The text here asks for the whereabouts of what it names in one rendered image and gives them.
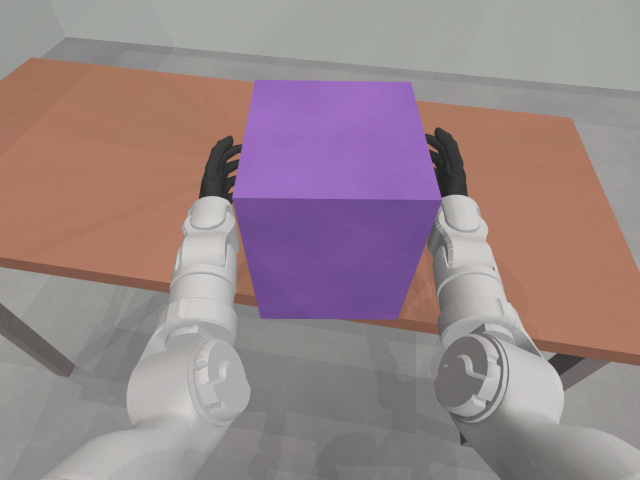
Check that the right robot upper arm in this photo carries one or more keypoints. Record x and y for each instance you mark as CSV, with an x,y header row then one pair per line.
x,y
507,403

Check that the right robot hand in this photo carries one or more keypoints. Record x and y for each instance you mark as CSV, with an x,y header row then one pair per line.
x,y
450,174

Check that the carton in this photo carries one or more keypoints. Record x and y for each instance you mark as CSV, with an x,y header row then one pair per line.
x,y
335,197

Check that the left robot upper arm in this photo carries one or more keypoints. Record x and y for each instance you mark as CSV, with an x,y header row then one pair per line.
x,y
181,403

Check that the robot right forearm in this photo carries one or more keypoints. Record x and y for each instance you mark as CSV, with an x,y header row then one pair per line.
x,y
468,285

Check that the table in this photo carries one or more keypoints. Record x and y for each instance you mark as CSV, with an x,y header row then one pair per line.
x,y
99,166

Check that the left robot hand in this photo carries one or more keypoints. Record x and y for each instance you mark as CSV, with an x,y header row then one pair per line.
x,y
215,181

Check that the robot left forearm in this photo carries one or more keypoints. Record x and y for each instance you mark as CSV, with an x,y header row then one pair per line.
x,y
203,284

